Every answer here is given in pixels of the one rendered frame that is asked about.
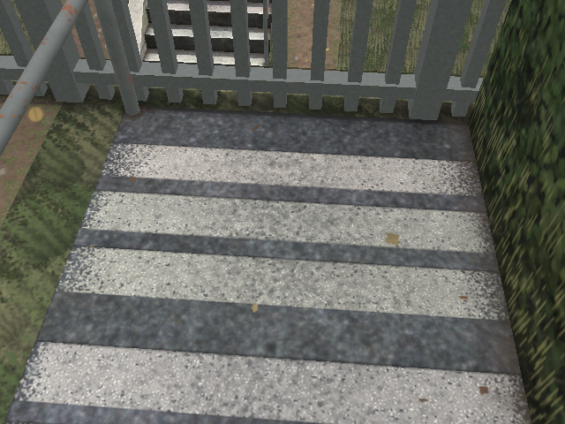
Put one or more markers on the stairs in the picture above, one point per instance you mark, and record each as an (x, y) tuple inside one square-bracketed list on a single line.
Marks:
[(220, 30)]

